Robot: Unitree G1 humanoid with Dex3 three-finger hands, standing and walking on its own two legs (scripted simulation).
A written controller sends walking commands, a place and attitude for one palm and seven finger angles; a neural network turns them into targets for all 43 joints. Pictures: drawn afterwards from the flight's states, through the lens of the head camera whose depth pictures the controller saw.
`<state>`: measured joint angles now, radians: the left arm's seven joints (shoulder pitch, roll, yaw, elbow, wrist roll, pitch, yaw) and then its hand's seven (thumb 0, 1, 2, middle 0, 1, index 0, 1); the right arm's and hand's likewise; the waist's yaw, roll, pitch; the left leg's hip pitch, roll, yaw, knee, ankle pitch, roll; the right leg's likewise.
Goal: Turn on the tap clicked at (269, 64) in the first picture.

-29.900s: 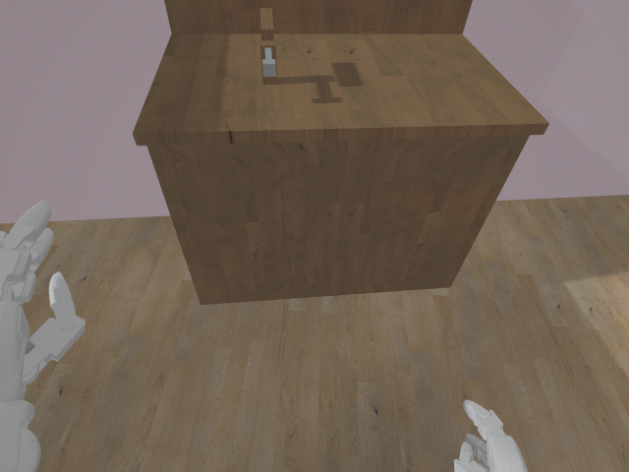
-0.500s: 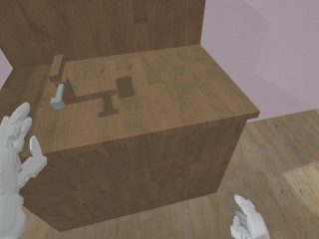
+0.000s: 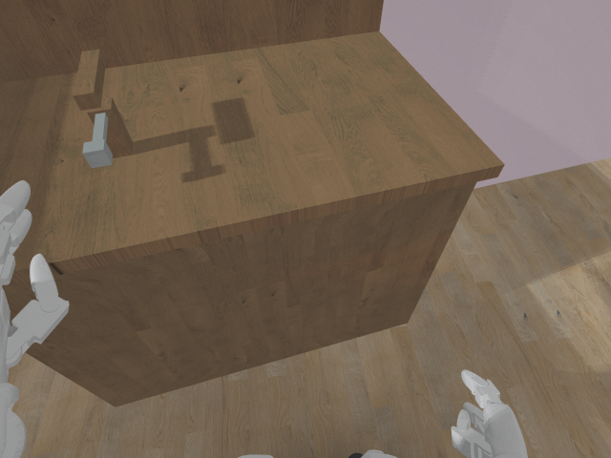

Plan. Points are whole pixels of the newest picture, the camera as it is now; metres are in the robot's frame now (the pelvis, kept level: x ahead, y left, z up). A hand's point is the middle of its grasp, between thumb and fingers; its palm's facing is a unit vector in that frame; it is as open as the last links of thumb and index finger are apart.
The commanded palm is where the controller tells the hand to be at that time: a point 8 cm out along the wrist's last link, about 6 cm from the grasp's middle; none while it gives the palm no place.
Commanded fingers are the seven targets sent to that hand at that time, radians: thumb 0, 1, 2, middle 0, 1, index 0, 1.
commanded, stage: step back with the hand held close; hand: left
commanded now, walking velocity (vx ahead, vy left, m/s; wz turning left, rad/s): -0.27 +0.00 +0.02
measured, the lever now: (98, 153) +0.48 +0.34 +0.13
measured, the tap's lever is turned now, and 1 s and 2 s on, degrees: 0 0 0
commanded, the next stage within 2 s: stop stepping back and stand still in 1.00 s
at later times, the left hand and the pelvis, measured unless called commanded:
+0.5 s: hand (25, 346) +0.18 +0.25 +0.18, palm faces +0.45 -0.76 -0.46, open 7.4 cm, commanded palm +0.11 +0.28 +0.19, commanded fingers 0.00 0.90 0.90 -0.20 -0.30 -0.20 -0.30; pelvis -0.04 +0.00 -0.01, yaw +2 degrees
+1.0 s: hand (75, 451) +0.11 +0.18 +0.17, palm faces +0.32 -0.81 -0.49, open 7.4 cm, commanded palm +0.04 +0.22 +0.19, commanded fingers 0.00 0.90 0.90 -0.20 -0.30 -0.20 -0.30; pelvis -0.12 -0.06 +0.02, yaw +0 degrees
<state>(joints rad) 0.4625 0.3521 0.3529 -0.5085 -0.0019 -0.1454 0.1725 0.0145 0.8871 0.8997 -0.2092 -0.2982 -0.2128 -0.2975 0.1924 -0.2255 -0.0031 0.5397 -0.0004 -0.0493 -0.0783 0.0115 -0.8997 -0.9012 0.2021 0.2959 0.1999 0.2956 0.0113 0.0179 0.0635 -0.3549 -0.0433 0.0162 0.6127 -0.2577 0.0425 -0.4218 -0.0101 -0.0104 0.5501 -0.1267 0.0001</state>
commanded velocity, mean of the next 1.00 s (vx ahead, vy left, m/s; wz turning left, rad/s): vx -0.38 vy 0.00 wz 0.02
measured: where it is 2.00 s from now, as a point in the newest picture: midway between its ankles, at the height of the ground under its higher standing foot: outside the picture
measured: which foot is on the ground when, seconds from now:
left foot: down 0.00-0.70, up 0.72-0.98, down 1.00-1.00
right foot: down 0.00-0.42, up 0.44-0.66, down 0.68-1.00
